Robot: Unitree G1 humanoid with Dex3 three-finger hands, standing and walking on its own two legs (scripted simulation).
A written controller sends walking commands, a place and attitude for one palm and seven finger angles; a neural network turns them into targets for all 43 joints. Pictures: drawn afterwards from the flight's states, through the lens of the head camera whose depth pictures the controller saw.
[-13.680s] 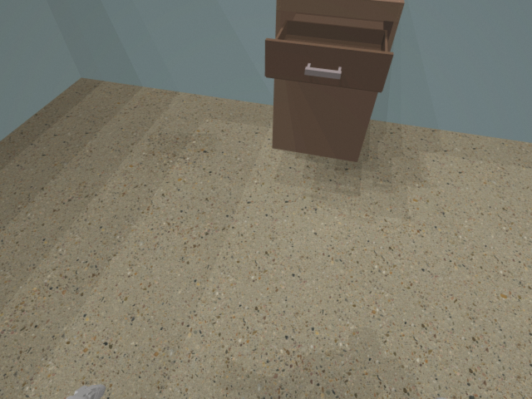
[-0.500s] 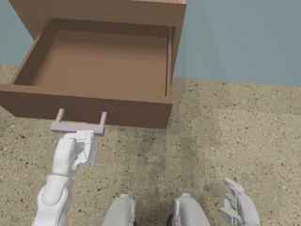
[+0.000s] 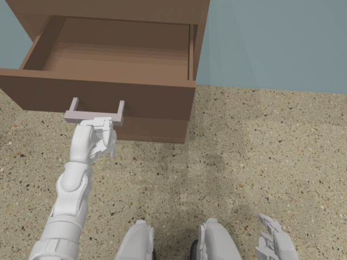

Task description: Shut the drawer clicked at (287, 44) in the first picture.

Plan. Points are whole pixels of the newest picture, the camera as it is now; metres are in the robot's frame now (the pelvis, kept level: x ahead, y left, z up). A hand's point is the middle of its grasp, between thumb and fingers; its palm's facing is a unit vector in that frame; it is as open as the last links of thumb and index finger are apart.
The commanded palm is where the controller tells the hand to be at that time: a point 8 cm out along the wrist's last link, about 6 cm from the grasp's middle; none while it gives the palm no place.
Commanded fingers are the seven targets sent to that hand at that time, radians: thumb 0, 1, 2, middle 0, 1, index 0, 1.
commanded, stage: push the drawer shut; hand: left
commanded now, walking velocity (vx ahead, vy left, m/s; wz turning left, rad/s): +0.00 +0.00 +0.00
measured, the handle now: (96, 110) +0.45 +0.20 +0.02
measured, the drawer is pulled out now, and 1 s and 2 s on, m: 0.21 0.09 0.00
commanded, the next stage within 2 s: none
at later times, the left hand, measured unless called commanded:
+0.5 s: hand (116, 121) +0.42 +0.15 +0.02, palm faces -0.06 -1.00 -0.06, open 3.1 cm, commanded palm +0.41 +0.20 +0.03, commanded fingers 0.00 0.90 0.90 -1.40 -1.60 -1.40 -1.60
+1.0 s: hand (121, 97) +0.49 +0.14 +0.02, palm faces -0.05 -1.00 -0.05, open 3.2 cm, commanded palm +0.47 +0.19 +0.03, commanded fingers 0.00 0.90 0.90 -1.40 -1.60 -1.40 -1.60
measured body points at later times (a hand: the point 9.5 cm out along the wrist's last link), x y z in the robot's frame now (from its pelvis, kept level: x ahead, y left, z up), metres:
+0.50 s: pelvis +0.01 +0.00 +0.00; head +0.14 +0.01 +0.43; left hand +0.42 +0.20 +0.03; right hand +0.11 -0.26 -0.12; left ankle +0.02 +0.10 -0.62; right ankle +0.04 -0.12 -0.62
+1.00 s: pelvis -0.01 +0.00 -0.01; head +0.15 +0.01 +0.41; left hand +0.48 +0.20 +0.03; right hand +0.05 -0.27 -0.13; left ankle +0.02 +0.10 -0.62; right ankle +0.04 -0.12 -0.62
